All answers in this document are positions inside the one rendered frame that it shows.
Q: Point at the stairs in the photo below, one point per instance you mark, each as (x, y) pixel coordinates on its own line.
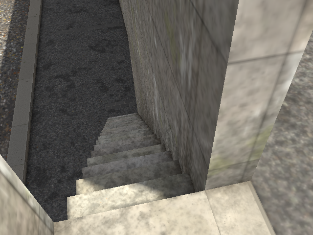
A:
(128, 167)

